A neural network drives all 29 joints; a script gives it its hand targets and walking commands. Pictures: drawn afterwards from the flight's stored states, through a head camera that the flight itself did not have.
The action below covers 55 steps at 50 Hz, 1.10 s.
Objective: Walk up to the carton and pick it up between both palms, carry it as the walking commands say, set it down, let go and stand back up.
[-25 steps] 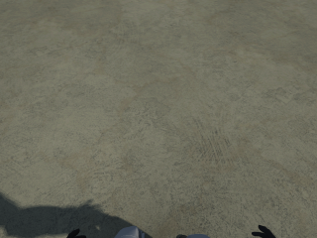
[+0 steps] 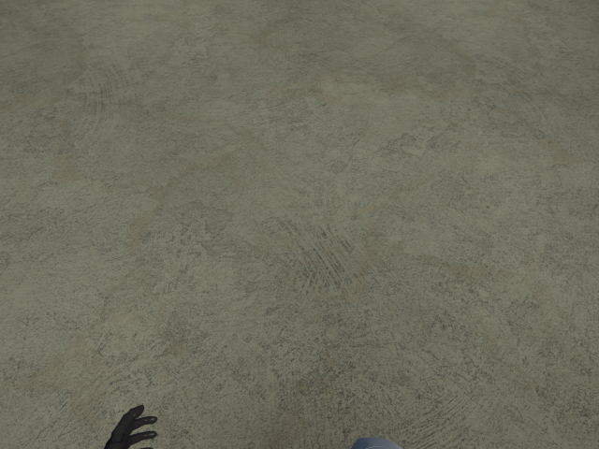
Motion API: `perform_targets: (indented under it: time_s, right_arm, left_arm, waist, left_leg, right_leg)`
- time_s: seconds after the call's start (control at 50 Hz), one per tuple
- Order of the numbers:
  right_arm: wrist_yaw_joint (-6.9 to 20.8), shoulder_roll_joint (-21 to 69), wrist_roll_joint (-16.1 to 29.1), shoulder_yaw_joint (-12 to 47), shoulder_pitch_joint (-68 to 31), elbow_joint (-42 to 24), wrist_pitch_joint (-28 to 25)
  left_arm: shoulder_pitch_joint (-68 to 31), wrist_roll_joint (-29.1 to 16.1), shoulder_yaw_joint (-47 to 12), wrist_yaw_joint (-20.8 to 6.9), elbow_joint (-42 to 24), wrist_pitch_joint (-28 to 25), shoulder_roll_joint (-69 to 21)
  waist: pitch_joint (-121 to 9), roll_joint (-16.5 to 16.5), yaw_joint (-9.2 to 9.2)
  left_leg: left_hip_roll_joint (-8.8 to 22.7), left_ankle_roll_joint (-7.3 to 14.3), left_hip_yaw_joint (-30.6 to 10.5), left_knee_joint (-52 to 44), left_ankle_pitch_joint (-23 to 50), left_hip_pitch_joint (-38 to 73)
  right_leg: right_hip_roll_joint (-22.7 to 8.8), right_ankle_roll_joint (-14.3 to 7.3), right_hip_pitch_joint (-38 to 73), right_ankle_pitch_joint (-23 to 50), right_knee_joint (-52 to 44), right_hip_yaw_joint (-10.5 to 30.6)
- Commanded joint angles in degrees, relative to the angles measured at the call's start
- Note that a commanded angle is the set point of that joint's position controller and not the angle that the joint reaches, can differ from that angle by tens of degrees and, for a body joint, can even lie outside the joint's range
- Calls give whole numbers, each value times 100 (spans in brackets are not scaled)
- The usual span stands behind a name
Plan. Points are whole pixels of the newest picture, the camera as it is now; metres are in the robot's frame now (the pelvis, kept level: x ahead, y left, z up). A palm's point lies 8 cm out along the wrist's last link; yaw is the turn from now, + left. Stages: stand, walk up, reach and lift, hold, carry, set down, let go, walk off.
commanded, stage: walk up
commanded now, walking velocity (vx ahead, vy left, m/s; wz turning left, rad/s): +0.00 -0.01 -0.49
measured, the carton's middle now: out of the picture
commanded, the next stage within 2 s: none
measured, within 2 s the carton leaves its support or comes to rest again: neither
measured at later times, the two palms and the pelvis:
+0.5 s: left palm (127, 447) +0.14 +0.26 -0.14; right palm out of the picture +0.06 -0.27 -0.10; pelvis +0.02 +0.01 +0.00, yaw -16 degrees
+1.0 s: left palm (194, 379) +0.22 +0.16 -0.09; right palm out of the picture -0.05 -0.33 -0.13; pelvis +0.00 -0.03 +0.00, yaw -30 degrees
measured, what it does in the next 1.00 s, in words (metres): steps on the spot, turning right: right foot, then left foot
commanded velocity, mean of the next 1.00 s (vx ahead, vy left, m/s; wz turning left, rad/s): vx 0.00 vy -0.01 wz -0.49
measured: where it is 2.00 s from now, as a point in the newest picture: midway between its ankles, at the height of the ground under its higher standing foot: outside the picture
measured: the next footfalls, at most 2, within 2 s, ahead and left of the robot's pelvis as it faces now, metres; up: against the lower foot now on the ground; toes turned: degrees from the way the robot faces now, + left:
right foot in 0.02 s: +0.02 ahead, -0.13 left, +0.00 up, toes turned -5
left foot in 0.40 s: +0.11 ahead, +0.10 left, +0.00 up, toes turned -9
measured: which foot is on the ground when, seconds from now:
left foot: down 0.00-0.02, up 0.04-0.38, down 0.40-0.84, up 0.86-1.00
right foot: up 0.00-0.00, down 0.02-0.40, up 0.42-0.82, down 0.84-1.00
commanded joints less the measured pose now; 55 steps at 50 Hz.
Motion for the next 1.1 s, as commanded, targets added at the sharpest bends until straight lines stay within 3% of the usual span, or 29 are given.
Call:
perform_targets:
  time_s: [0.0, 0.02, 0.04, 0.06, 0.1, 0.14, 0.22, 0.28, 0.32, 0.36, 0.38, 0.4, 0.42, 0.44, 0.46, 0.48, 0.52, 0.58, 0.7, 0.76, 0.78, 0.8, 0.82, 0.84, 0.86, 0.88, 0.9, 0.94, 1.08]
  right_arm:
    - [-3, -1014, 104, -163, -158, -198, 12]
    - [7, -740, 99, -88, -188, -359, -1]
    - [17, -475, 113, -72, -327, -666, 84]
    - [-19, -577, 93, -103, -527, -625, 138]
    - [10, -625, 91, -122, -454, -659, 83]
    - [56, -644, 71, -131, -348, -655, 80]
    - [44, -586, 86, -68, -647, -872, 76]
    - [29, -530, 111, -21, -750, -956, 41]
    - [16, -497, 125, -3, -624, -940, 4]
    - [-28, -508, 126, -14, -237, -846, -59]
    - [-66, -739, 76, -76, 5, -788, -102]
    - [-87, -1321, -27, -199, 34, -857, -103]
    - [-70, -1472, -55, -208, -83, -983, -76]
    - [-55, -1281, -42, -141, -300, -991, -72]
    - [-75, -1074, -34, -102, -564, -988, -77]
    - [-110, -910, -42, -54, -836, -1035, -69]
    - [-153, -856, -33, -1, -680, -1062, -84]
    - [-120, -939, -62, -27, -369, -1032, -143]
    - [-52, -1252, -107, -82, -306, -971, -93]
    - [-28, -1381, -97, -106, -348, -982, -42]
    - [-18, -1345, -91, -88, -379, -1003, -29]
    - [5, -1164, -59, -20, -371, -1037, -30]
    - [48, -894, -27, 76, -461, -1200, -43]
    - [46, -698, 27, 152, -765, -1384, 37]
    - [-6, -857, 25, 128, -948, -1375, 96]
    - [3, -910, 33, 110, -797, -1308, 80]
    - [24, -990, 50, 94, -746, -1262, 54]
    - [64, -991, 29, 84, -586, -1190, 60]
    - [32, -911, 76, 119, -956, -1387, 105]
  left_arm:
    - [748, 58, 98, 62, -55, -178, 600]
    - [965, 120, 184, 85, -34, -224, 1045]
    - [1278, 64, 235, 121, 8, -203, 1460]
    - [1274, -6, 239, 173, 90, -161, 1194]
    - [524, -24, 123, 228, -72, -90, 864]
    - [316, 8, 79, 249, -110, -106, 739]
    - [542, 83, 94, 236, -114, -155, 745]
    - [557, 105, 116, 224, -103, -160, 778]
    - [476, 100, 121, 214, -81, -159, 795]
    - [346, 70, 101, 194, -61, -131, 770]
    - [442, 64, 65, 184, -46, -132, 612]
    - [470, 68, -10, 194, -228, -145, 260]
    - [322, 90, 58, 214, -305, -74, 400]
    - [375, 89, 95, 187, -174, -50, 500]
    - [496, 82, 99, 138, -101, -19, 485]
    - [641, 90, 64, 58, -44, 30, 572]
    - [695, 128, 3, -69, -141, 76, 679]
    - [440, 127, -60, -139, -230, 62, 629]
    - [3, 61, -162, -235, -411, 30, 522]
    - [251, 51, -156, -214, -410, -72, 623]
    - [445, 64, -119, -190, -375, -126, 722]
    - [654, 129, -43, -158, -354, -197, 936]
    - [810, 217, 71, -122, -392, -262, 1381]
    - [1074, 263, 94, -32, -336, -249, 1821]
    - [1127, 237, 75, 8, -295, -228, 1637]
    - [726, 207, 51, 46, -412, -209, 1485]
    - [356, 187, 16, 55, -488, -188, 1338]
    - [243, 202, -24, 53, -526, -212, 1203]
    - [520, 270, 54, 35, -690, -170, 1198]
  waist:
    - [-1032, 509, 443]
    - [-1139, -855, 531]
    - [-958, -1782, 621]
    - [-831, -1231, 638]
    - [-485, -718, 332]
    - [-503, -663, 267]
    - [-509, -637, 390]
    - [-535, -680, 390]
    - [-571, -684, 277]
    - [-662, -598, 32]
    - [-769, -93, -78]
    - [-820, 1472, -148]
    - [-731, 1526, -92]
    - [-683, 1084, 100]
    - [-530, 995, 245]
    - [-326, 1073, 358]
    - [-191, 1093, 353]
    - [-607, 1131, 239]
    - [-645, 1333, 73]
    - [-772, 1308, 144]
    - [-846, 1119, 275]
    - [-965, 676, 433]
    - [-911, -477, 538]
    - [-585, -1731, 742]
    - [-531, -1204, 673]
    - [-491, -1043, 492]
    - [-506, -954, 375]
    - [-760, -956, 333]
    - [-592, -1003, 484]
  left_leg:
    - [675, -103, -505, 693, 2367, 224]
    - [43, -376, -320, 1965, -853, -1132]
    - [-296, -561, -1078, 2634, -2005, -2079]
    - [-194, -592, -1545, 3229, -1895, -2183]
    - [-141, -625, -1583, 3152, -1208, -2150]
    - [-187, -668, -1511, 3099, -867, -1997]
    - [-256, -674, -1505, 2372, -809, -1889]
    - [-366, -607, -1494, 1600, -589, -1473]
    - [-468, -529, -1454, 916, -337, -990]
    - [-586, -446, -1306, -277, 362, -84]
    - [-148, -350, -1644, -976, 907, 577]
    - [1253, 96, -3335, -1684, 1226, 1030]
    - [1934, 602, -3836, -1618, 1313, 468]
    - [1737, 664, -3501, -1610, 1227, 118]
    - [1502, 606, -2989, -1772, 788, -139]
    - [1264, 508, -2572, -1872, 427, -178]
    - [1018, 488, -2087, -1718, 1081, -1]
    - [1127, 591, -1730, -1481, 2058, 463]
    - [1221, 607, -1325, -1298, 1697, 463]
    - [1240, 451, -1244, -815, 1911, 344]
    - [1132, 282, -1118, -457, 1893, 133]
    - [834, 24, -938, 118, 1423, -240]
    - [205, -250, -631, 1230, 635, -1030]
    - [-569, -502, -755, 2037, -1633, -2138]
    - [-360, -538, -1332, 2671, -1603, -2233]
    - [-302, -536, -1464, 2781, -1208, -2267]
    - [-301, -544, -1478, 2790, -837, -2151]
    - [-382, -562, -1460, 2866, -562, -1875]
    - [-644, -421, -1459, 1264, -679, -1282]
  right_leg:
    - [-296, -334, 860, 1543, -1415, 109]
    - [-1152, -764, 1826, 3852, -1368, 1193]
    - [-2052, -1442, 1838, 5663, -1604, 2757]
    - [-1871, -1609, 1712, 5488, -1583, 2387]
    - [-1246, -1358, 1180, 4122, -1620, 1849]
    - [-937, -1281, 1035, 3889, -1556, 1707]
    - [-905, -1390, 1043, 3645, -1648, 1999]
    - [-865, -1326, 877, 3510, -1694, 2175]
    - [-780, -1187, 725, 3574, -1616, 2176]
    - [-486, -889, 349, 3361, -1291, 1939]
    - [-140, -614, -146, 2429, -797, 1641]
    - [661, -208, -1282, 109, 458, 855]
    - [492, -37, -1419, -1216, 1515, 720]
    - [304, -37, -1147, -1026, 2002, 781]
    - [234, -40, -1042, -622, 2224, 746]
    - [109, -10, -1110, -236, 2241, 648]
    - [55, 94, -1215, 37, 2088, 348]
    - [9, 181, -1144, 52, 1825, 182]
    - [39, 108, -608, 81, 427, -89]
    - [43, 18, -47, 276, -573, -145]
    - [-59, -74, 364, 654, -1085, -91]
    - [-377, -248, 838, 1152, -1436, 123]
    - [-1275, -532, 1224, 2189, -1674, 1263]
    - [-2198, -1313, 1188, 3542, -2144, 2900]
    - [-1979, -1425, 1194, 3706, -2037, 2566]
    - [-1695, -1339, 1205, 3346, -1904, 2080]
    - [-1372, -1223, 1148, 3198, -1850, 1716]
    - [-1088, -1160, 1181, 3615, -1663, 1406]
    - [-924, -1201, 942, 3274, -1606, 1813]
